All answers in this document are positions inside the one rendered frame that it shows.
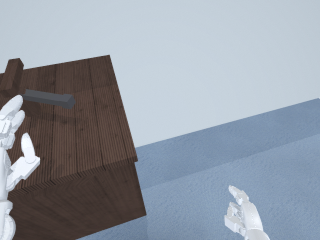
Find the tap lever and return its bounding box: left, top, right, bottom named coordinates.
left=18, top=89, right=76, bottom=110

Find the right robot hand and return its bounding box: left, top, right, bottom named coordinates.
left=224, top=185, right=263, bottom=237

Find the robot right forearm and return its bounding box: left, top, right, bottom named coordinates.
left=244, top=229, right=270, bottom=240

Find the left robot hand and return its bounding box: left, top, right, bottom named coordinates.
left=0, top=95, right=40, bottom=200

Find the counter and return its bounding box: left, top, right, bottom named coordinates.
left=0, top=55, right=147, bottom=240

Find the robot left forearm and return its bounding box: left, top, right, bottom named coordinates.
left=0, top=199, right=16, bottom=240

